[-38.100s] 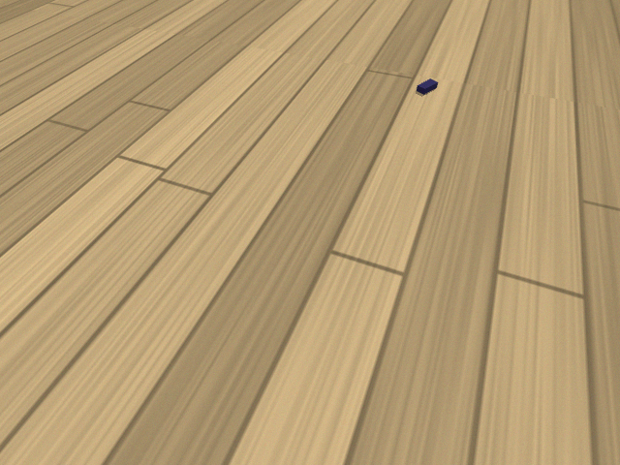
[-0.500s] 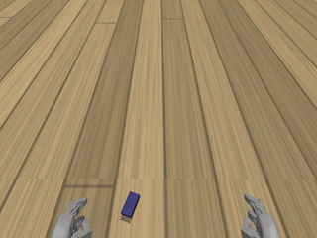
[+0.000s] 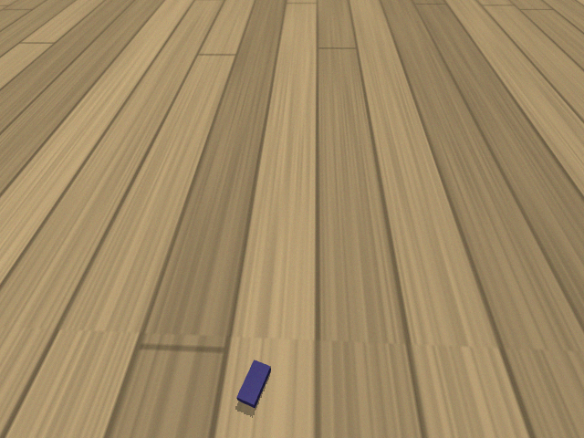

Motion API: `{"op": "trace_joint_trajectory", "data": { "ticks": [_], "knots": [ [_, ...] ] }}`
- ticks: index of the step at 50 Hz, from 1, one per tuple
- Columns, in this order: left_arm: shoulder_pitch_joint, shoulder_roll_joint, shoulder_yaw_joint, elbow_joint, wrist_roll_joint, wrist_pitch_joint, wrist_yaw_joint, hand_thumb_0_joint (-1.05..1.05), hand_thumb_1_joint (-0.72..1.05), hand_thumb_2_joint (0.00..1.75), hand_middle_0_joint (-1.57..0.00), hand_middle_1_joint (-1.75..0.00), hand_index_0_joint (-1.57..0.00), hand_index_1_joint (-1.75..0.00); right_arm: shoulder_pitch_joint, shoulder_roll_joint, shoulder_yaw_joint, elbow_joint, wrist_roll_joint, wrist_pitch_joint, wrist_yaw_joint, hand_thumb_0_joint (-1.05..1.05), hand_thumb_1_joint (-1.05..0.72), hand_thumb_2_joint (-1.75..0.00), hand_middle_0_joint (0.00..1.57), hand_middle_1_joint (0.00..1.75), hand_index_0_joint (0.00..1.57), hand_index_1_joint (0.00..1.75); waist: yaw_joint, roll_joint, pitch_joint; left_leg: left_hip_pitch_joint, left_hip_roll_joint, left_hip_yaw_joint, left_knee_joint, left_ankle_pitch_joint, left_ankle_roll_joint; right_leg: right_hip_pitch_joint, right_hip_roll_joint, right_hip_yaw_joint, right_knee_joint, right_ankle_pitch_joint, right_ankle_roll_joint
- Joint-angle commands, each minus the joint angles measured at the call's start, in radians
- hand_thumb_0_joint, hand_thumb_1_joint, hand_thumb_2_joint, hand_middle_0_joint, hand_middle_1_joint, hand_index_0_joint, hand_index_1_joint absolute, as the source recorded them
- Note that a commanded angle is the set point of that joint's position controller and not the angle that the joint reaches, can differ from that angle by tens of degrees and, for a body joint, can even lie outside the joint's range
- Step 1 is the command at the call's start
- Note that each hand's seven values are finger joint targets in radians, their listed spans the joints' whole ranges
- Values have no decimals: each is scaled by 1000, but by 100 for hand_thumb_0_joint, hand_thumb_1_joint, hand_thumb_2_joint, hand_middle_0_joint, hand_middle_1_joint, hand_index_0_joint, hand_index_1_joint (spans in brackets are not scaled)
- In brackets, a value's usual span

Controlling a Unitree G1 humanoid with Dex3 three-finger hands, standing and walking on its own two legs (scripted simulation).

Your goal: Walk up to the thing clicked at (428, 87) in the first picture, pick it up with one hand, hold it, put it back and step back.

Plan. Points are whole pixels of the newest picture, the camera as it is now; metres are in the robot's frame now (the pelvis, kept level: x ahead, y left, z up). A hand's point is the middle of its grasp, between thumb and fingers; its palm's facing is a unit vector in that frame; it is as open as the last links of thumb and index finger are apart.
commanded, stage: stand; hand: left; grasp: from above
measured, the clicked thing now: (254, 383) +0.43 +0.15 -0.75
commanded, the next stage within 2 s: step back in 1.98 s
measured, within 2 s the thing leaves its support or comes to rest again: neither
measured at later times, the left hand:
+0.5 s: hand out of the picture +0.03 +0.24 -0.15, palm faces +0.01 -0.94 -0.34, open 7.4 cm
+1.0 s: hand out of the picture +0.08 +0.22 -0.15, palm faces +0.01 -0.94 -0.33, open 7.4 cm
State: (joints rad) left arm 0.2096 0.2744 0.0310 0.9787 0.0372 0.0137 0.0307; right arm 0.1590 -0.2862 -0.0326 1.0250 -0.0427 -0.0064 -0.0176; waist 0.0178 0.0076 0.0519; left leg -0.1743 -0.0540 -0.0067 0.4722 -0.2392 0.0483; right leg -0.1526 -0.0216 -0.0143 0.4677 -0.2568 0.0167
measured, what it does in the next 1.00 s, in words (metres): stands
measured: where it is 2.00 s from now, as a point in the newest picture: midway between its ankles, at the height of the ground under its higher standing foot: outside the picture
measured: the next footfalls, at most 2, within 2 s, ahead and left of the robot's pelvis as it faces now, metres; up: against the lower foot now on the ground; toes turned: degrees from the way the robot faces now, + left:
none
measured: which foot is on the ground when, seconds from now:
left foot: down 0.00-1.00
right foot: down 0.00-1.00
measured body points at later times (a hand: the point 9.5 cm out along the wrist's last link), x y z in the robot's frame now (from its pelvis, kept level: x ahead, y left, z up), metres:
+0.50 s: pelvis -0.01 -0.01 +0.01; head -0.01 -0.01 +0.46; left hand +0.03 +0.29 -0.13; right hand +0.05 -0.30 -0.13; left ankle +0.01 +0.09 -0.74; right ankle +0.00 -0.13 -0.74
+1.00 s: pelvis +0.01 -0.02 +0.01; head +0.02 -0.02 +0.46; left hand +0.08 +0.27 -0.12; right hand +0.09 -0.31 -0.13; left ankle +0.01 +0.09 -0.74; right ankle +0.00 -0.13 -0.74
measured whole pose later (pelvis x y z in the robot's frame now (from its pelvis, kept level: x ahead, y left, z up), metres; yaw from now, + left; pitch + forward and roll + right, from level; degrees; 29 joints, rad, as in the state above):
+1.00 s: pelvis +0.01 -0.02 +0.01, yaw +0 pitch -3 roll +0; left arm 0.11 0.30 0.03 1.15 0.02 -0.01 0.01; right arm 0.10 -0.33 -0.01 1.15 -0.02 -0.01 -0.01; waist 0.00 0.02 0.06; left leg -0.08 -0.03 -0.02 0.30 -0.17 0.02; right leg -0.06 0.00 -0.03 0.30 -0.19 -0.01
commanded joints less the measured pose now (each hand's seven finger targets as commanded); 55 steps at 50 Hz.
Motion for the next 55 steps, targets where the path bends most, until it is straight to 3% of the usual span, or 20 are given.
{"op": "trace_joint_trajectory", "data": {
  "ticks": [1, 8, 15, 18, 24, 27, 32, 55],
  "knots": [
    [-62, 181, 36, -26, -5, -35, 16, 0, 90, 90, -20, -30, -20, -30, -59, -192, -46, -38, 12, -23, -15, 0, -90, -90, 20, 30, 20, 30, -5, 0, -21, 38, 135, -153, -164, 139, -11, 7, -75, 84, -126, 109, -25],
    [-70, 197, 34, 43, -3, -40, 15, 0, 90, 90, -20, -30, -20, -30, -76, -194, -46, 7, 15, -18, -10, 0, -90, -90, 20, 30, 20, 30, -4, -13, -1, 46, 135, -151, -211, 82, -13, 33, -87, 87, -180, 88, -20],
    [-75, 206, 34, 82, -5, -36, 5, 0, 90, 90, -20, -30, -20, -30, -91, -211, -48, 28, 15, -11, -4, 0, -90, -90, 20, 30, 20, 30, -1, 8, 33, -23, 144, -174, -263, -99, -14, 35, -78, 84, -192, -1, -21],
    [-82, 216, 36, 90, -6, -40, 5, 0, 90, 90, -20, -30, -20, -30, -86, -206, -43, 34, 16, -14, -5, 0, -90, -90, 20, 30, 20, 30, -5, 2, -13, 11, 148, -168, -252, -32, -12, 54, -91, 90, -196, 43, -26],
    [-83, 223, 32, 109, -8, -42, 3, 0, 90, 90, -20, -30, -20, -30, -86, -212, -36, 47, 18, -16, -3, 0, -90, -90, 20, 30, 20, 30, -5, -4, -1, 18, 148, -166, -249, -14, -14, 41, -95, 95, -208, 41, -26],
    [-90, 222, 31, 114, -12, -44, 4, 0, 90, 90, -20, -30, -20, -30, -85, -214, -30, 52, 20, -19, -4, 0, -90, -90, 20, 30, 20, 30, -7, -9, -35, 64, 151, -152, -225, 92, -9, 57, -108, 102, -207, 99, -33],
    [-101, 230, 30, 120, -13, -43, 5, 0, 90, 90, -20, -30, -20, -30, -75, -216, -22, 62, 21, -19, -6, 0, -90, -90, 20, 30, 20, 30, -12, -19, -30, 70, 152, -147, -219, 145, -11, 60, -107, 99, -213, 131, -28],
    [-147, 239, 36, 114, -22, -44, -1, 0, 90, 90, -20, -30, -20, -30, -107, -237, -14, 60, 26, -25, -11, 0, -90, -90, 20, 30, 20, 30, -11, -13, -78, 112, 171, -126, -194, 306, -15, 116, -112, 94, -206, 289, -29]
  ]
}}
